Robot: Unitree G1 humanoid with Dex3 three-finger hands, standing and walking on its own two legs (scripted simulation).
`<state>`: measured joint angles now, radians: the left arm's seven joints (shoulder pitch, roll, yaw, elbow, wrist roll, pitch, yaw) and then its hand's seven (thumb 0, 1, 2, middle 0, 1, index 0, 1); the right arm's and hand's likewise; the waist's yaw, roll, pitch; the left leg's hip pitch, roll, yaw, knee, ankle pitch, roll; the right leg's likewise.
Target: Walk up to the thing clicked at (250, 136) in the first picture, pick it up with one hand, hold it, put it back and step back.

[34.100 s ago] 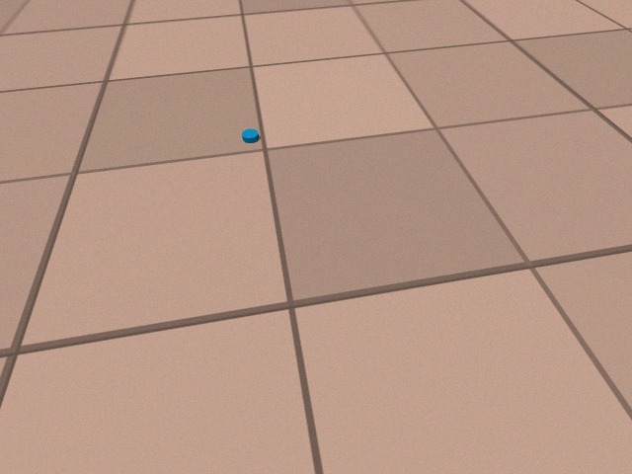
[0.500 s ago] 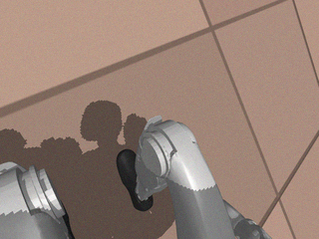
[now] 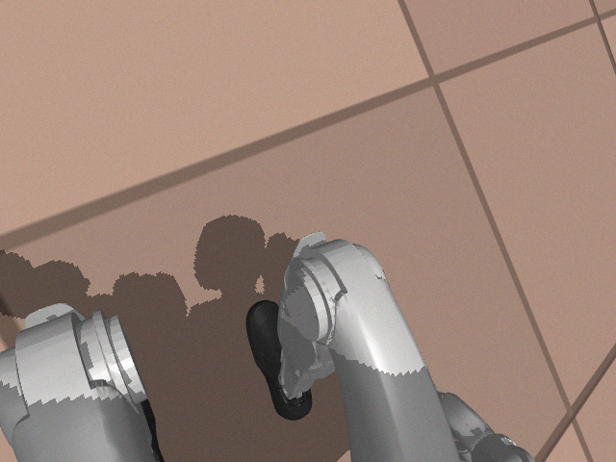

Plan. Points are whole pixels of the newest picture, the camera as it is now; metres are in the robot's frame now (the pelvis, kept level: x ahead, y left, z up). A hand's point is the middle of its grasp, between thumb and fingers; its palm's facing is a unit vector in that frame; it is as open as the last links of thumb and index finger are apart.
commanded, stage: withdraw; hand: left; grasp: from above
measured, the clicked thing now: out of the picture +0.45 +0.44 -0.30
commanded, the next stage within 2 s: approach in 0.68 s
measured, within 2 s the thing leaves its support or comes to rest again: neither
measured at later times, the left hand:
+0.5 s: hand out of the picture +0.41 +0.45 -0.09, palm faces -0.45 -0.18 -0.88, open 14.0 cm
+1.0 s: hand out of the picture +0.41 +0.46 -0.09, palm faces -0.48 -0.13 -0.87, open 13.8 cm
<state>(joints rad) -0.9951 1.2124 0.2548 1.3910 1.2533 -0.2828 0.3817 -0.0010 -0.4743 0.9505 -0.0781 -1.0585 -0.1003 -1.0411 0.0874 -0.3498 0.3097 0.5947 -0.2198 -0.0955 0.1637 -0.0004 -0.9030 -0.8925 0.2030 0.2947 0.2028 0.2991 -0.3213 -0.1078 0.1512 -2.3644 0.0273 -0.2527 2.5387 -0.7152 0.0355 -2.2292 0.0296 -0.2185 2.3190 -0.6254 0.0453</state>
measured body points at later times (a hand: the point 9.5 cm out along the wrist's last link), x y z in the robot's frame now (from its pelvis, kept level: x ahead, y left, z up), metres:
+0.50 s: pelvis -0.01 +0.00 +0.03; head +0.23 +0.14 +0.38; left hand +0.43 +0.45 -0.04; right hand +0.12 -0.27 -0.06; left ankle +0.06 +0.12 -0.28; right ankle +0.13 -0.11 -0.28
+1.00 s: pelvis -0.01 -0.01 +0.03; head +0.25 +0.10 +0.38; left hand +0.44 +0.47 -0.04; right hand +0.08 -0.27 -0.07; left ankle +0.06 +0.12 -0.28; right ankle +0.13 -0.11 -0.28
